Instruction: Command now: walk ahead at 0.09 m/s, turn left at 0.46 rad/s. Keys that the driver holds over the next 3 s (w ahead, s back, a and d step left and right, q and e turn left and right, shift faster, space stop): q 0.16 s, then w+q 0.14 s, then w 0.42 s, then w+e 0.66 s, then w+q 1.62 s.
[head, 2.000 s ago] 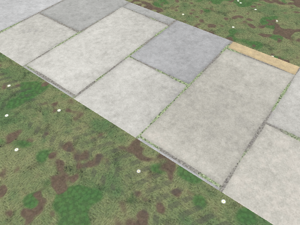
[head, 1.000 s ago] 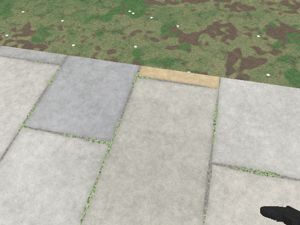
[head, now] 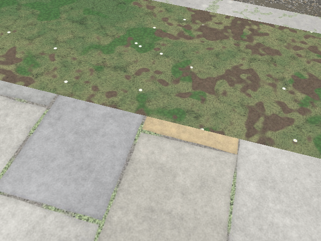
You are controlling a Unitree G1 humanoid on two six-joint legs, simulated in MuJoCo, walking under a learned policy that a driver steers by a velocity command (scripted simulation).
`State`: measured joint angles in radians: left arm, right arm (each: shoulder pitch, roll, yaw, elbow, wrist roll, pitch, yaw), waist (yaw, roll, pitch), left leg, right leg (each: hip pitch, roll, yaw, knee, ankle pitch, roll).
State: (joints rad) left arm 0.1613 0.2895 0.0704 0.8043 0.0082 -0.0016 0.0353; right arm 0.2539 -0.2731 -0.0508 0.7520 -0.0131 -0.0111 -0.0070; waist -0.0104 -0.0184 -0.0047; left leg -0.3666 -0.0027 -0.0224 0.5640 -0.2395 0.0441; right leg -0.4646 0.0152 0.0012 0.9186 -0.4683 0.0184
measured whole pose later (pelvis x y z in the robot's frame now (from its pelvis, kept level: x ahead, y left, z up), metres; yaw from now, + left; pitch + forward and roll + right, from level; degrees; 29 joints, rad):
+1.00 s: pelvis +0.32 +0.10 +0.01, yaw +10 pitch +1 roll +1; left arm 0.27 0.32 0.07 0.82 -0.03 -0.04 0.00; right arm 0.27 -0.25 -0.06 0.72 -0.01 -0.09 0.02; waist -0.01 -0.05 0.03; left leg -0.17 -0.02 0.12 0.34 -0.19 0.04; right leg -0.58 -0.09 0.06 1.13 -0.26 -0.01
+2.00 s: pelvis +0.91 +0.12 +0.00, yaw +8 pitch +2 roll +0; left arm 0.24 0.29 0.03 0.75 0.00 -0.10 -0.01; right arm 0.23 -0.30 -0.06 0.68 0.01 -0.06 0.03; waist -0.01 0.00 0.05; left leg -0.36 -0.10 0.00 0.49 -0.16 0.10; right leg -0.41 -0.01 0.05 1.21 -0.38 -0.01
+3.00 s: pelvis +1.41 +0.30 +0.00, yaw +44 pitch +1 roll +0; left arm 0.19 0.31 0.04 0.74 0.00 -0.11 0.00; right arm 0.25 -0.29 -0.07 0.64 0.01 -0.04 0.03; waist -0.01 -0.02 0.06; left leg -0.33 -0.10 -0.02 0.47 -0.17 0.10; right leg -0.49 -0.07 0.05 1.16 -0.36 0.02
